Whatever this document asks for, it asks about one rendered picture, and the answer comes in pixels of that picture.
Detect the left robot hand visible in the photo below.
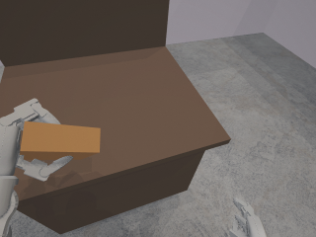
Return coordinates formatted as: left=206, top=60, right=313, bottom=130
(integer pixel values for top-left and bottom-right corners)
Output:
left=0, top=98, right=73, bottom=182

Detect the table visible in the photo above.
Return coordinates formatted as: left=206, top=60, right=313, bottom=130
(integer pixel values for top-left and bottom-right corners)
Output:
left=0, top=0, right=231, bottom=235

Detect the right robot hand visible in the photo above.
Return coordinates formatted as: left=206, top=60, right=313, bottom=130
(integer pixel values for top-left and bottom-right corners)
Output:
left=229, top=197, right=268, bottom=237

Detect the robot left forearm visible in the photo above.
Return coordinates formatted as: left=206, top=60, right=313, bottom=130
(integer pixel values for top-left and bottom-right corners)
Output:
left=0, top=176, right=19, bottom=237

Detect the sponge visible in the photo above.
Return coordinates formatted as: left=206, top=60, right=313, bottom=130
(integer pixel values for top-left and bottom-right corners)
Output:
left=20, top=121, right=101, bottom=160

